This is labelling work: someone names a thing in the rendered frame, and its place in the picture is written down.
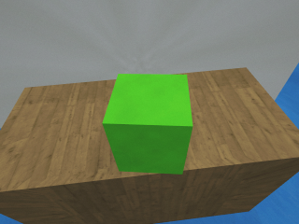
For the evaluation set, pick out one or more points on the carton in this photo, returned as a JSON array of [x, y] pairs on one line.
[[148, 123]]

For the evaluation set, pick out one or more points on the pedestal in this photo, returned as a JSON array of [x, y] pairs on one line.
[[57, 166]]

